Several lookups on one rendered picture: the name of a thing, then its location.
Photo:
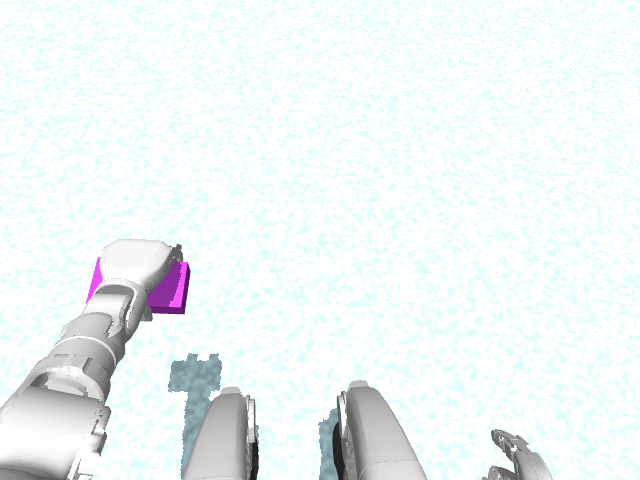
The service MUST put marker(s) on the right robot hand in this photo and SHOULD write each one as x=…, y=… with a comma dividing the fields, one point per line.
x=527, y=465

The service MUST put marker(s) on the left robot arm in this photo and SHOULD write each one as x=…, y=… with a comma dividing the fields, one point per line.
x=53, y=426

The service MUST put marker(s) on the small box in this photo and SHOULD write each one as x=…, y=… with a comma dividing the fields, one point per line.
x=169, y=297

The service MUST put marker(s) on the left robot hand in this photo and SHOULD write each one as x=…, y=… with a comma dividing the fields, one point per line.
x=144, y=262

